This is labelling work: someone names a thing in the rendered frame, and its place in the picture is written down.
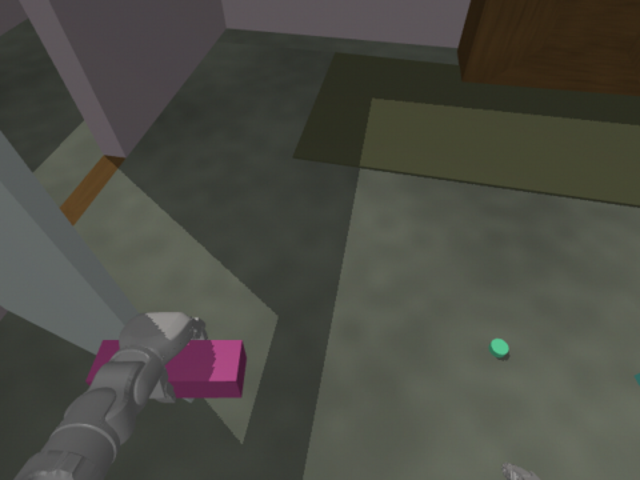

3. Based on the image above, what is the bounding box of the right robot hand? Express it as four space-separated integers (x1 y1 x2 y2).
502 463 541 480

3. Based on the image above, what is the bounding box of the left robot arm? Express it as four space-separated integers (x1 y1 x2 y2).
13 346 163 480

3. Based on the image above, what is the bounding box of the left robot hand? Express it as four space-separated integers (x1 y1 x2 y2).
119 312 208 403

